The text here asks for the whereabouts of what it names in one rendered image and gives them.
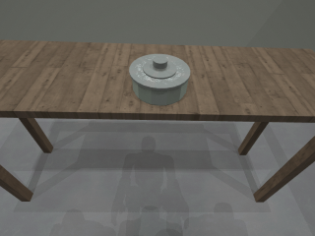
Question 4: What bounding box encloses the table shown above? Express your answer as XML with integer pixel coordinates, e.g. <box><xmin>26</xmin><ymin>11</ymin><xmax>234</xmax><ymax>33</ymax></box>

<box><xmin>0</xmin><ymin>39</ymin><xmax>315</xmax><ymax>203</ymax></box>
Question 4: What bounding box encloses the knob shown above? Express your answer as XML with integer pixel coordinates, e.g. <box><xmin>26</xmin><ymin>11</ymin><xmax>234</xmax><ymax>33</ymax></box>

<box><xmin>153</xmin><ymin>56</ymin><xmax>168</xmax><ymax>69</ymax></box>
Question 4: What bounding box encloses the pot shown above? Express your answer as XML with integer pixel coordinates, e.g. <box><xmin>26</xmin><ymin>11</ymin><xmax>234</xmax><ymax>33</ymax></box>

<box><xmin>132</xmin><ymin>80</ymin><xmax>188</xmax><ymax>106</ymax></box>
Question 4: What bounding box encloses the lid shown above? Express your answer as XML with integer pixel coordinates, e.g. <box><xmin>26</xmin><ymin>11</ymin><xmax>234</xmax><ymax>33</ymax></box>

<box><xmin>129</xmin><ymin>54</ymin><xmax>191</xmax><ymax>90</ymax></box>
